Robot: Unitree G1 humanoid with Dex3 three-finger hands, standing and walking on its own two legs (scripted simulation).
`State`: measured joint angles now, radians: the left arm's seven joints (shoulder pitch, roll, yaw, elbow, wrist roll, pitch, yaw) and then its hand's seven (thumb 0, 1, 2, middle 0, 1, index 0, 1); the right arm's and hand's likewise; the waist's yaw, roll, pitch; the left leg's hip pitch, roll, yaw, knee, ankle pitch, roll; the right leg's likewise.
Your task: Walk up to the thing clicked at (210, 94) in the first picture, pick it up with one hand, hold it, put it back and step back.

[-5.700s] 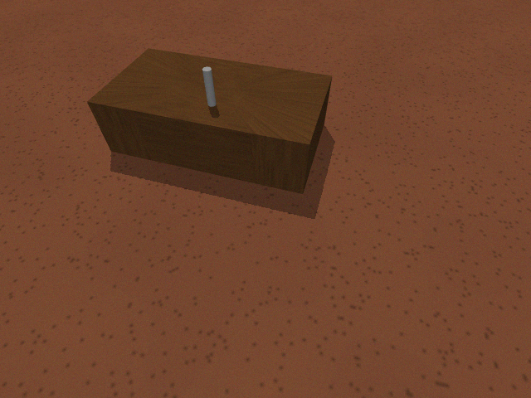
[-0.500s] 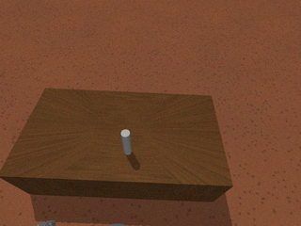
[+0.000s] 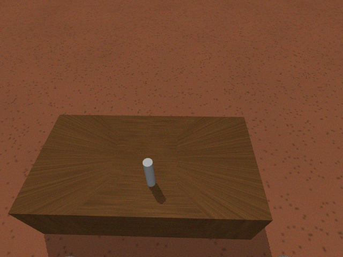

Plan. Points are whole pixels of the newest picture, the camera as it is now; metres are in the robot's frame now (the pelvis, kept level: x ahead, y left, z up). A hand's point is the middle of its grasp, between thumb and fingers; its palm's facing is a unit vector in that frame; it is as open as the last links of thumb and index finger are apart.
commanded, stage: stand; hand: left
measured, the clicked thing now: (149, 173) +0.51 +0.12 -0.36
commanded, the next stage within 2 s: go down in 1.90 s
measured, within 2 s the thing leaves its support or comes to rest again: neither
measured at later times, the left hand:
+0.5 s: hand out of the picture +0.09 +0.26 -0.15, palm faces -0.01 -0.94 -0.33, open 7.3 cm
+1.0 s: hand out of the picture +0.09 +0.27 -0.15, palm faces -0.02 -0.94 -0.34, open 7.3 cm
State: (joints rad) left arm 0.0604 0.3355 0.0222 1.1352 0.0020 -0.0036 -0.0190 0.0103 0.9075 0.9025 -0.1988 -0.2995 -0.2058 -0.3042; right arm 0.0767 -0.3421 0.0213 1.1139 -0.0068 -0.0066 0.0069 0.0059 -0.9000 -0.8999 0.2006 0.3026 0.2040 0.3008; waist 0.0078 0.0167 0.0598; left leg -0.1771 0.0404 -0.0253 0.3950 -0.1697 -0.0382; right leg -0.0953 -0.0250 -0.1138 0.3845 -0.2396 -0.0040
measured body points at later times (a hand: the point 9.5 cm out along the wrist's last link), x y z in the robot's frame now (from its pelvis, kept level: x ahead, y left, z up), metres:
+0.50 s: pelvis +0.01 +0.01 +0.00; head +0.02 +0.01 +0.45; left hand +0.09 +0.31 -0.13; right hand +0.09 -0.29 -0.13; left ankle +0.03 +0.14 -0.74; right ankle -0.02 -0.11 -0.74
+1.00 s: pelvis +0.01 +0.02 +0.00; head +0.03 +0.02 +0.45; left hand +0.09 +0.32 -0.13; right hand +0.09 -0.28 -0.13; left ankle +0.03 +0.14 -0.74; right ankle -0.02 -0.11 -0.74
